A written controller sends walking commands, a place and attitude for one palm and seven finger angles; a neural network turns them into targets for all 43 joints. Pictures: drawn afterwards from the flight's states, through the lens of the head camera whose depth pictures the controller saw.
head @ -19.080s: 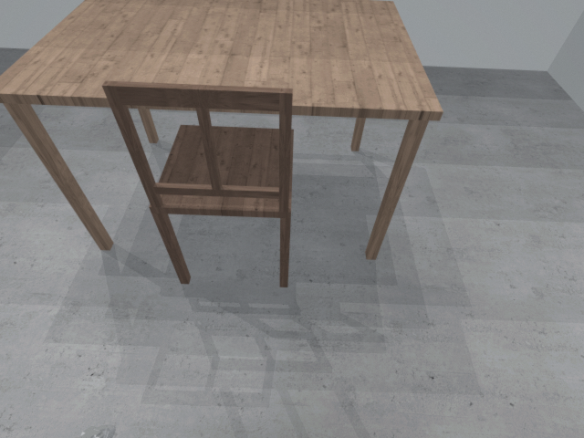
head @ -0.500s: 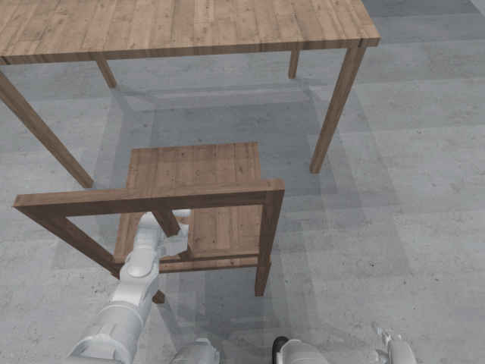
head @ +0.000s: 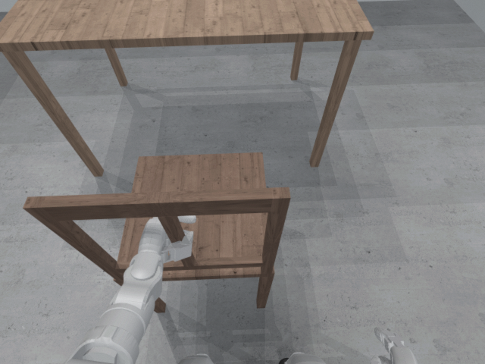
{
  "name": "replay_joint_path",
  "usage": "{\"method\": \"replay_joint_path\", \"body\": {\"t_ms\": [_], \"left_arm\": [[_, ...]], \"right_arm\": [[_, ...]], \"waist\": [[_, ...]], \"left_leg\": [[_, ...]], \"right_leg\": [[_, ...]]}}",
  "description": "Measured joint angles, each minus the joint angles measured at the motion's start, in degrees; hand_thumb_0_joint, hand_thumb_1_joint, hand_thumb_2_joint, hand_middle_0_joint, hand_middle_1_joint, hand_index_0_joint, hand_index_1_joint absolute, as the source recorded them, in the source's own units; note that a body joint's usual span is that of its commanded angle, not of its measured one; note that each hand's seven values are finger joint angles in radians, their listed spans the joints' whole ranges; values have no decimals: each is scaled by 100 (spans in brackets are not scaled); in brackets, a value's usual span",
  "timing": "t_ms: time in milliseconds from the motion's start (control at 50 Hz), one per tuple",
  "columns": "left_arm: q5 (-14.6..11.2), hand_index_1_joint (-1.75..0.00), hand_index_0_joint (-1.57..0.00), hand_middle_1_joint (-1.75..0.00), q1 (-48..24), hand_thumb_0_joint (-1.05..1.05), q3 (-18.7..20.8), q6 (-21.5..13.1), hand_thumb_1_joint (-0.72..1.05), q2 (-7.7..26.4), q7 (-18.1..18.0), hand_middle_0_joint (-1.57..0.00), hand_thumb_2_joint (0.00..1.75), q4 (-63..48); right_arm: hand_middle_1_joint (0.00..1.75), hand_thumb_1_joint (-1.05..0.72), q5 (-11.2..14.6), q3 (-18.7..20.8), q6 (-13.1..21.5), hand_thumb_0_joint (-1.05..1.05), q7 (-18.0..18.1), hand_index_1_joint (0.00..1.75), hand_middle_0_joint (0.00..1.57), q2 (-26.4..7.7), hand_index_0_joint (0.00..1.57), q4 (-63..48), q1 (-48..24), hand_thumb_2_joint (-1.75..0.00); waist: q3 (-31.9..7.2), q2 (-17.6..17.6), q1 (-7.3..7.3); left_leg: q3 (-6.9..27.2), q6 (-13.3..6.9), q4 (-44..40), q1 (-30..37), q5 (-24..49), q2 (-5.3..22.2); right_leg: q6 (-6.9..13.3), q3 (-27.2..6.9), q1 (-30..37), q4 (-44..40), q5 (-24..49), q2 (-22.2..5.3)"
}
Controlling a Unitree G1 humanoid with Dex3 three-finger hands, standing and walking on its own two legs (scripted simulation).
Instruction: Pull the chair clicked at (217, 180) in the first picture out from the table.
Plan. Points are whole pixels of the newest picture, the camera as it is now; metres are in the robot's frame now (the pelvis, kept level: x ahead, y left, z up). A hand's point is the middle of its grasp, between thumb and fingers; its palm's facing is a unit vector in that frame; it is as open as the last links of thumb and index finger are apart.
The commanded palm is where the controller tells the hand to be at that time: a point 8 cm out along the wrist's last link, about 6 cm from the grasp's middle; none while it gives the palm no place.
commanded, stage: stop walking, hand still on the chair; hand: left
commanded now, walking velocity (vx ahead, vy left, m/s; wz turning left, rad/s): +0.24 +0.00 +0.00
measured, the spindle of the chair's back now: (179, 241) +0.35 +0.13 -0.10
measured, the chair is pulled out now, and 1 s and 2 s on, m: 0.52 0.60 0.60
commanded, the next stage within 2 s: open the thumb and straighten the fingers in 0.82 s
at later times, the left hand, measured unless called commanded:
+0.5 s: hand (177, 285) +0.25 +0.12 -0.06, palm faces -0.03 -0.99 -0.15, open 5.6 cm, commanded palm +0.23 +0.17 -0.04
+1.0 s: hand (177, 283) +0.25 +0.12 -0.06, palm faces +0.00 -0.99 -0.11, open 5.7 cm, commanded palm +0.23 +0.18 -0.04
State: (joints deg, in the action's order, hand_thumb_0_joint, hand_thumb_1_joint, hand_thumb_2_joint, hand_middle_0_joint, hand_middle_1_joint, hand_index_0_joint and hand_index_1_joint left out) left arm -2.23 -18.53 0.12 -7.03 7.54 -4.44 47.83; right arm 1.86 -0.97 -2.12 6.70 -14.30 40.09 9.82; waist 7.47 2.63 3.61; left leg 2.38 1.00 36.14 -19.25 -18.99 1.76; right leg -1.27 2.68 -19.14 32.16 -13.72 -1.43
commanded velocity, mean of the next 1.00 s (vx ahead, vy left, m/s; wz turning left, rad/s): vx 0.03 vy -0.02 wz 0.00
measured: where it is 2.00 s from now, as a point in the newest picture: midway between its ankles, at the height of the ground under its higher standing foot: outside the picture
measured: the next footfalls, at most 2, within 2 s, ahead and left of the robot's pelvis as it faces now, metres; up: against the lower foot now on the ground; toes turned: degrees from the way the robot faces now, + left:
none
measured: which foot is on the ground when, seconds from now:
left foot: down 0.00-1.00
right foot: down 0.00-1.00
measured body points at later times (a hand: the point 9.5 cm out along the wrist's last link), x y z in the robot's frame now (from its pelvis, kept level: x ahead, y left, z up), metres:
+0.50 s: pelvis +0.01 +0.00 +0.01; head +0.02 -0.01 +0.46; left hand +0.25 +0.17 -0.05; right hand +0.12 -0.24 -0.11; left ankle +0.01 +0.13 -0.73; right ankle +0.03 -0.14 -0.73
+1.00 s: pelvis +0.02 -0.01 +0.01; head +0.04 -0.01 +0.46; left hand +0.25 +0.17 -0.05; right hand +0.16 -0.25 -0.09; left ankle +0.01 +0.13 -0.73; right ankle +0.03 -0.14 -0.73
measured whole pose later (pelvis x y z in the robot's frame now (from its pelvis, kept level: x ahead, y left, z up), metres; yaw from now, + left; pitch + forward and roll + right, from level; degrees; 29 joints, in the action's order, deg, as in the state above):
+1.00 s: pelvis +0.02 -0.01 +0.01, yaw +0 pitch +1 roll +0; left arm -3.7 6.5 -3.4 -3.7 8.2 -3.7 28.6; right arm 2.7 -1.9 1.4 4.4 -11.8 37.3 11.7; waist 0.8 -0.1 1.9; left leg 1.2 1.6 28.2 -13.6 -15.6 1.6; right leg -0.9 1.8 -15.2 27.7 -13.4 -1.6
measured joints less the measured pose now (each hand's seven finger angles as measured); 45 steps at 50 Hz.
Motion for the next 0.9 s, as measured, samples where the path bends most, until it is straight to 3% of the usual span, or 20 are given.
{"method": "replay_joint_path", "body": {"t_ms": [60, 120, 260, 420, 580, 900], "left_arm": [[7, -144, -50, -124, 69, 8, -152, 181, 66, 24, -64, -30, 78, -238], [-13, -144, -50, -124, 263, 8, -247, 243, 67, -4, -63, -28, 78, -397], [10, -144, -50, -124, 959, 9, -350, 199, 66, 35, 24, -29, 80, -709], [38, -144, -50, -122, 1717, 10, -323, 20, 65, -9, 78, -31, 82, -946], [55, -144, -50, -122, 2138, 10, -353, 24, 64, -1, 60, -31, 83, -1358], [12, -144, -49, -123, 2385, 11, -402, 212, 65, 53, 10, -30, 83, -1725]], "right_arm": [[30, -91, -14, 45, 19, 1, 57, 30, 20, -5, 20, -36, 28, -90], [30, -91, -19, 40, 70, 1, 26, 30, 20, 25, 20, -178, 193, -90], [30, -91, -27, -126, 203, 1, -84, 30, 20, 309, 20, -74, 428, -90], [30, -91, -72, -190, 366, 1, -91, 30, 20, 402, 20, 59, 465, -90], [30, -91, -86, -83, 490, 1, -73, 30, 20, 246, 20, 5, 243, -90], [30, -91, -64, -84, 323, 1, -37, 30, 20, 228, 20, -262, 64, -90]], "waist": [[126, -260, -83], [118, -243, -152], [-52, -250, -256], [-367, -172, -287], [-368, -192, -292], [-394, -268, -298]], "left_leg": [[-145, -72, -261, 175, 406, -125], [-160, -98, -410, 235, 463, -88], [-173, -48, -590, 491, 511, -35], [-235, -4, -789, 707, 466, -3], [-240, 26, -931, 879, 427, 0], [-183, 65, -1041, 975, 422, 27]], "right_leg": [[-59, -111, 21, 63, -58, -142], [-4, -136, 82, -35, -397, -85], [-14, -170, 396, -446, 220, -16], [-6, -224, 548, -583, 278, 14], [16, -221, 670, -617, 184, 14], [51, -155, 781, -711, 151, 37]]}}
